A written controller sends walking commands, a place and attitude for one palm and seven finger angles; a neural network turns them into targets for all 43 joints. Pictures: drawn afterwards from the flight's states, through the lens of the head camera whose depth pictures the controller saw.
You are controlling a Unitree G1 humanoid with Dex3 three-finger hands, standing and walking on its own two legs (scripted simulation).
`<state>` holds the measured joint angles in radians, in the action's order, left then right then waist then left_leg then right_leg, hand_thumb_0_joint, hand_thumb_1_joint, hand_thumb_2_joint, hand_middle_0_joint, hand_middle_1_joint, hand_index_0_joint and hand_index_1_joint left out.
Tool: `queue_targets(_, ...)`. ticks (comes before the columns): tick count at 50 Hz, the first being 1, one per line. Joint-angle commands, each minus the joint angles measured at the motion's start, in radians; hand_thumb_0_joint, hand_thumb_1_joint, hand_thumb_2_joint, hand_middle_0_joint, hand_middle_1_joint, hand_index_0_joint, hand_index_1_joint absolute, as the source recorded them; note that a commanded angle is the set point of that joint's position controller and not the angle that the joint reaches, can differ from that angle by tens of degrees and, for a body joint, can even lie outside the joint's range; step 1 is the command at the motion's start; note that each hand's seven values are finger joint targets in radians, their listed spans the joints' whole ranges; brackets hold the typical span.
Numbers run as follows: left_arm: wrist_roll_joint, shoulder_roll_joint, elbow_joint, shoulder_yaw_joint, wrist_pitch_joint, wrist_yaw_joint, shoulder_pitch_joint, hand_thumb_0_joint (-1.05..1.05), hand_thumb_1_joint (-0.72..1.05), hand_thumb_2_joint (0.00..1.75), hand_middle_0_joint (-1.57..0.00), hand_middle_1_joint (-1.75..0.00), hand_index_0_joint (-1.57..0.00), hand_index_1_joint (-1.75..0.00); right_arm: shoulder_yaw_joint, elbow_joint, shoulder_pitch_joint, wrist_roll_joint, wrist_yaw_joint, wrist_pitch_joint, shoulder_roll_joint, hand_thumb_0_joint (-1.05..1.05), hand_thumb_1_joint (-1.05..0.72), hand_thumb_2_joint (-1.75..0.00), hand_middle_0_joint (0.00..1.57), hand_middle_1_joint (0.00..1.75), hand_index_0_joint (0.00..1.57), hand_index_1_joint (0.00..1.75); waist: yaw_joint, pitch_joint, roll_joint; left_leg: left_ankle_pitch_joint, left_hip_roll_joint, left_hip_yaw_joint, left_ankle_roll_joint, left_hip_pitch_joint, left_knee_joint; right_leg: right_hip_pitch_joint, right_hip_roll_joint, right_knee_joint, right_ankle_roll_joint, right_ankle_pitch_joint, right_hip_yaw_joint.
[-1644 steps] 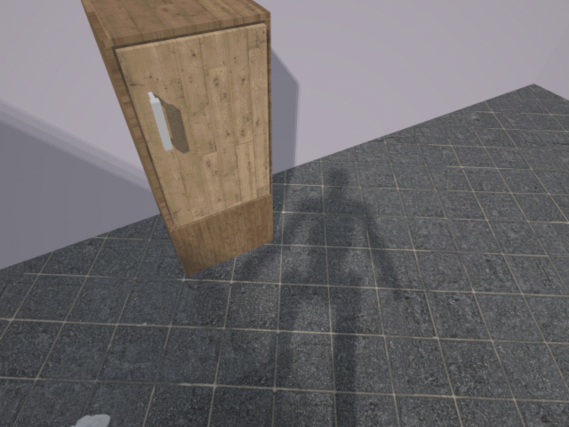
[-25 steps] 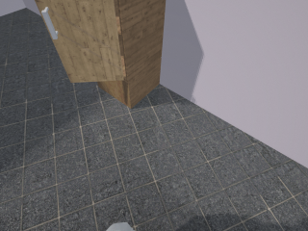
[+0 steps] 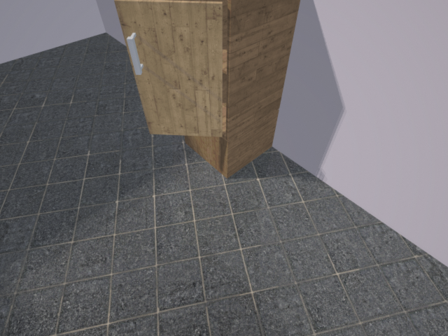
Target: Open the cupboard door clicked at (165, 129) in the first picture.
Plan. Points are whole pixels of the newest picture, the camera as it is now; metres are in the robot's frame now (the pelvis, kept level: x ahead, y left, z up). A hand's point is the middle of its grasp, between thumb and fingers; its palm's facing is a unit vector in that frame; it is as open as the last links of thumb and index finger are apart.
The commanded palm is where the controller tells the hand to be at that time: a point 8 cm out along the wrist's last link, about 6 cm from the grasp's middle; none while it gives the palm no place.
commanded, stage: take the last steps up to it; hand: left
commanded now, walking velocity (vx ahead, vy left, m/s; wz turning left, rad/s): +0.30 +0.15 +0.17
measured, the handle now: (136, 54) +1.02 +0.40 -0.01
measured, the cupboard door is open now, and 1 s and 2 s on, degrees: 45 45 45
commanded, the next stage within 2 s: come to a stop and stand still in 1.08 s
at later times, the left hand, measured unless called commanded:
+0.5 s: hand (82, 330) +0.15 +0.31 -0.17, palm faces +0.13 -0.97 -0.19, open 7.4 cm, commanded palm none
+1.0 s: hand (115, 225) +0.39 +0.31 -0.15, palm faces +0.12 -0.97 -0.21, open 7.1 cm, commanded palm none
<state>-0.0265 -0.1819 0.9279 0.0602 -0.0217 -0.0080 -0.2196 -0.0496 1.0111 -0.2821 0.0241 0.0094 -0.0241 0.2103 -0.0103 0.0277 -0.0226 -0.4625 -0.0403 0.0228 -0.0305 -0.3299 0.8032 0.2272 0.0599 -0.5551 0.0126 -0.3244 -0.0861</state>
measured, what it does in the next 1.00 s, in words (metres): walks ahead: left foot, then right foot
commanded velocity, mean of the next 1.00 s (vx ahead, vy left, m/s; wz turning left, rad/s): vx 0.29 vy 0.08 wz -0.01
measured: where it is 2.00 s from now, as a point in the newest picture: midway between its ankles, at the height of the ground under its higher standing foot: (194, 285)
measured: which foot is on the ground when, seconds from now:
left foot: up 0.00-0.28, down 0.30-0.82, up 0.84-1.00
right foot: down 0.00-0.30, up 0.32-0.78, down 0.80-1.00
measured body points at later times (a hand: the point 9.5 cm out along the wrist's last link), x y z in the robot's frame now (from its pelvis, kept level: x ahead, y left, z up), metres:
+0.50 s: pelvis +0.15 +0.12 +0.01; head +0.17 +0.13 +0.46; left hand +0.15 +0.36 -0.15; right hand +0.23 -0.12 -0.13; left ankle +0.18 +0.20 -0.73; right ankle +0.14 -0.01 -0.65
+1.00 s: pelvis +0.33 +0.12 +0.02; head +0.35 +0.12 +0.46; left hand +0.38 +0.36 -0.13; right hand +0.33 -0.11 -0.14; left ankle +0.34 +0.25 -0.68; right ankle +0.31 +0.01 -0.73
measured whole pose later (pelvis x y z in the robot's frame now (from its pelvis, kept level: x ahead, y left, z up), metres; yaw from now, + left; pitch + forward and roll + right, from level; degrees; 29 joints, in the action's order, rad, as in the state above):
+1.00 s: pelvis +0.33 +0.12 +0.02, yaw +3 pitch +0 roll +0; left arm -0.01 -0.16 0.99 0.08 -0.07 0.02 -0.24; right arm -0.05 1.09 -0.31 0.02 0.01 0.02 0.16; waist 0.02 0.04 0.00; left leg -0.33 0.08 -0.07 0.02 -0.46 0.90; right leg 0.15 0.04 -0.41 -0.01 -0.26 -0.13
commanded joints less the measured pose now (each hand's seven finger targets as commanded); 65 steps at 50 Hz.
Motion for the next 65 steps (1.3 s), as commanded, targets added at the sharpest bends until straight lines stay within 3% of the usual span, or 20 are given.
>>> queue_targets(1,0.001,-0.176,0.001,0.038,-0.027,0.025,-0.118,0.0,0.9,0.9,-0.2,-0.3,-0.2,-0.3,-0.041,-0.133,0.164,0.008,0.019,0.021,0.109,0.0,-0.9,-0.9,0.2,0.3,0.2,0.3,-0.037,0.146,0.272,0.111,0.119,0.056,0.04,-0.433,0.353,-0.083,0.39,0.459,-0.153,-0.334,0.44)
queue_targets(4,0.001,-0.15,0.018,0.028,-0.048,0.019,-0.112,0.0,0.9,0.9,-0.2,-0.3,-0.2,-0.3,-0.027,-0.098,0.124,0.001,0.035,0.017,0.054,0.0,-0.9,-0.9,0.2,0.3,0.2,0.3,-0.011,0.1,0.211,0.221,0.126,-0.033,0.074,-0.329,0.239,-0.087,0.288,0.404,-0.097,0.053,0.132)
queue_targets(10,-0.007,-0.193,0.089,0.034,-0.047,0.019,-0.186,0.0,0.9,0.9,-0.2,-0.3,-0.2,-0.3,-0.006,-0.12,0.186,-0.009,0.051,0.041,0.012,0.0,-0.9,-0.9,0.2,0.3,0.2,0.3,-0.045,0.06,0.226,0.221,0.081,-0.142,0.06,-0.166,-0.135,-0.146,0.276,0.292,-0.077,0.283,0.011)
queue_targets(13,-0.003,-0.189,0.086,0.041,-0.033,0.015,-0.142,0.0,0.9,0.9,-0.2,-0.3,-0.2,-0.3,-0.02,-0.064,-0.021,-0.002,0.034,0.061,0.078,0.0,-0.9,-0.9,0.2,0.3,0.2,0.3,0.063,-0.028,0.133,0.243,0.031,-0.183,0.033,0.22,-0.307,0.002,0.222,0.049,-0.042,0.272,-0.06)
queue_targets(14,0.004,-0.138,0.072,0.031,-0.025,0.006,-0.168,0.0,0.9,0.9,-0.2,-0.3,-0.2,-0.3,-0.046,-0.022,-0.174,0.009,0.018,0.066,0.181,0.0,-0.9,-0.9,0.2,0.3,0.2,0.3,0.12,-0.141,-0.095,0.193,0.171,-0.006,-0.019,0.449,-0.322,0.16,0.134,-0.221,-0.005,0.094,-0.123)
queue_targets(15,0.012,-0.076,0.032,0.017,-0.02,0.001,-0.157,0.0,0.9,0.9,-0.2,-0.3,-0.2,-0.3,-0.072,0.004,-0.301,0.013,-0.004,0.067,0.277,0.0,-0.9,-0.9,0.2,0.3,0.2,0.3,0.156,-0.21,-0.335,0.12,0.394,0.363,-0.117,0.524,-0.476,0.349,-0.01,-0.53,0.023,-0.325,-0.111)
queue_targets(17,0.009,-0.049,-0.007,0.002,-0.019,0.013,-0.032,0.0,0.9,0.9,-0.2,-0.3,-0.2,-0.3,-0.06,-0.002,-0.206,0.007,-0.023,0.063,0.25,0.0,-0.9,-0.9,0.2,0.3,0.2,0.3,0.124,-0.134,-0.237,-0.049,0.445,0.422,-0.178,0.355,-0.561,0.478,0.041,-0.782,-0.031,-0.233,0.051)
queue_targets(22,-0.002,-0.035,0.057,0.006,0.001,-0.006,-0.107,0.0,0.9,0.9,-0.2,-0.3,-0.2,-0.3,-0.011,-0.022,-0.042,0.002,-0.033,0.097,0.085,0.0,-0.9,-0.9,0.2,0.3,0.2,0.3,0.003,-0.022,-0.092,0.192,0.326,0.108,-0.135,0.096,-0.618,0.339,0.088,-0.63,-0.021,-0.003,0.049)
queue_targets(35,-0.002,-0.033,-0.055,0.002,-0.002,-0.011,0.127,0.0,0.9,0.9,-0.2,-0.3,-0.2,-0.3,-0.005,0.054,-0.158,0.009,-0.027,0.097,0.074,0.0,-0.9,-0.9,0.2,0.3,0.2,0.3,0.037,0.063,0.007,0.352,0.322,0.023,-0.166,0.213,-0.603,0.227,0.032,-0.117,-0.024,0.06,0.006)
queue_targets(38,-0.002,-0.055,-0.014,0.012,-0.015,-0.008,0.001,0.0,0.9,0.9,-0.2,-0.3,-0.2,-0.3,0.001,0.069,-0.148,0.003,-0.029,0.094,0.059,0.0,-0.9,-0.9,0.2,0.3,0.2,0.3,-0.024,0.018,0.025,0.428,0.229,-0.058,-0.091,0.136,-0.399,-0.051,-0.011,0.055,-0.052,0.133,-0.019)
queue_targets(39,-0.003,-0.112,0.023,0.026,-0.026,-0.003,-0.128,0.0,0.9,0.9,-0.2,-0.3,-0.2,-0.3,0.004,0.061,-0.133,-0.007,-0.025,0.098,0.044,0.0,-0.9,-0.9,0.2,0.3,0.2,0.3,-0.076,-0.049,0.102,0.399,0.159,-0.121,-0.047,-0.006,-0.202,-0.28,0.086,0.09,-0.101,0.137,0.122)
queue_targets(40,-0.001,-0.201,0.067,0.049,-0.031,0.005,-0.265,0.0,0.9,0.9,-0.2,-0.3,-0.2,-0.3,0.005,0.033,-0.134,-0.012,-0.017,0.102,0.019,0.0,-0.9,-0.9,0.2,0.3,0.2,0.3,-0.106,-0.108,0.275,0.133,0.041,-0.204,0.008,-0.248,0.044,-0.49,0.312,0.185,-0.214,0.186,0.431)
queue_targets(41,0.011,-0.207,0.083,0.055,-0.037,0.018,-0.317,0.0,0.9,0.9,-0.2,-0.3,-0.2,-0.3,-0.001,0.008,-0.062,-0.01,-0.016,0.093,0.057,0.0,-0.9,-0.9,0.2,0.3,0.2,0.3,-0.129,-0.096,0.301,-0.143,0.048,-0.13,0.019,-0.317,0.282,-0.44,0.419,0.279,-0.295,0.249,0.578)
queue_targets(43,0.01,-0.149,0.053,0.036,-0.037,0.029,-0.181,0.0,0.9,0.9,-0.2,-0.3,-0.2,-0.3,-0.008,-0.011,0.027,-0.008,-0.015,0.087,0.031,0.0,-0.9,-0.9,0.2,0.3,0.2,0.3,-0.075,0.012,0.124,-0.008,0.128,-0.008,0.023,-0.383,0.352,-0.282,0.368,0.302,-0.275,0.254,0.438)
queue_targets(47,0.001,-0.071,0.044,0.022,-0.054,0.021,-0.09,0.0,0.9,0.9,-0.2,-0.3,-0.2,-0.3,-0.006,0.019,-0.047,-0.001,0.001,0.059,-0.037,0.0,-0.9,-0.9,0.2,0.3,0.2,0.3,0.013,0.011,0.176,0.144,0.141,-0.07,0.054,-0.181,0.111,-0.066,0.225,0.338,-0.178,0.321,0.119)
queue_targets(55,0.008,-0.123,0.087,0.025,-0.032,0.008,-0.089,0.0,0.9,0.9,-0.2,-0.3,-0.2,-0.3,-0.014,0.016,-0.075,0.004,0.007,0.084,0.032,0.0,-0.9,-0.9,0.2,0.3,0.2,0.3,0.055,-0.002,0.07,0.295,0.067,-0.144,0.044,0.209,-0.326,0.081,0.144,0.13,-0.105,0.122,0.049)
queue_targets(57,0.016,-0.041,0.051,0.006,-0.026,0.005,-0.112,0.0,0.9,0.9,-0.2,-0.3,-0.2,-0.3,-0.051,0.042,-0.266,0.022,-0.019,0.086,0.208,0.0,-0.9,-0.9,0.2,0.3,0.2,0.3,0.12,-0.105,-0.286,0.339,0.414,0.318,-0.126,0.431,-0.473,0.333,-0.052,-0.373,-0.022,-0.266,-0.083)
queue_targets(58,0.009,-0.056,0.03,0.0,-0.027,0.011,-0.062,0.0,0.9,0.9,-0.2,-0.3,-0.2,-0.3,-0.044,0.043,-0.27,0.018,-0.028,0.079,0.2,0.0,-0.9,-0.9,0.2,0.3,0.2,0.3,0.127,-0.106,-0.196,0.294,0.468,0.386,-0.186,0.382,-0.522,0.373,-0.04,-0.556,-0.04,-0.31,0.014)
queue_targets(62,0.017,-0.01,0.088,-0.017,0.0,0.015,-0.094,0.0,0.9,0.9,-0.2,-0.3,-0.2,-0.3,0.017,-0.018,0.007,0.007,-0.053,0.09,0.067,0.0,-0.9,-0.9,0.2,0.3,0.2,0.3,-0.004,-0.003,-0.066,0.774,0.361,0.087,-0.129,0.071,-0.509,0.205,0.059,-0.456,-0.001,-0.091,0.105)
queue_targets(65,0.02,-0.036,0.108,-0.017,0.039,0.026,-0.141,0.0,0.9,0.9,-0.2,-0.3,-0.2,-0.3,0.012,-0.009,0.051,-0.003,-0.063,0.066,0.1,0.0,-0.9,-0.9,0.2,0.3,0.2,0.3,-0.007,-0.073,-0.089,0.912,0.348,0.011,-0.122,0.109,-0.455,0.071,0.015,-0.248,0.013,-0.085,0.048)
